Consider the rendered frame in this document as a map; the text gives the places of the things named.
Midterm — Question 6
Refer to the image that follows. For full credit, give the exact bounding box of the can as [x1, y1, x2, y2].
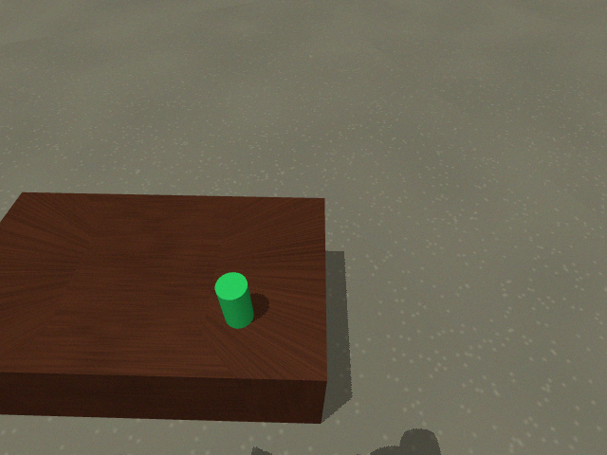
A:
[215, 272, 254, 329]

